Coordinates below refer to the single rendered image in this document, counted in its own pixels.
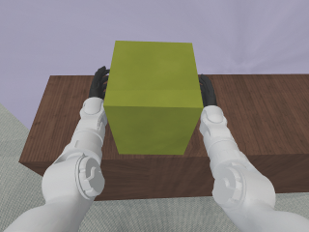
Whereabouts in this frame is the robot left hand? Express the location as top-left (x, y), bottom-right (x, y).
top-left (88, 66), bottom-right (110, 99)

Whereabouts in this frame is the robot right upper arm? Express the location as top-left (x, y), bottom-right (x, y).
top-left (211, 166), bottom-right (309, 232)

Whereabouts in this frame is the robot left upper arm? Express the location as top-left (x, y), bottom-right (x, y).
top-left (3, 156), bottom-right (105, 232)

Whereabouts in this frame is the robot left forearm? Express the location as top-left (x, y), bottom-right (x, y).
top-left (42, 97), bottom-right (108, 197)

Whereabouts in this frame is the robot right forearm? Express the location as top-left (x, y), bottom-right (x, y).
top-left (199, 105), bottom-right (263, 179)

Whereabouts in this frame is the pedestal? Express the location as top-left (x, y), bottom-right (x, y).
top-left (18, 73), bottom-right (309, 201)

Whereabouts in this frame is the carton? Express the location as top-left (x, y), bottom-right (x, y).
top-left (103, 41), bottom-right (204, 156)

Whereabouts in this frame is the robot right hand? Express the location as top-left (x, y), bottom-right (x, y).
top-left (198, 74), bottom-right (217, 107)

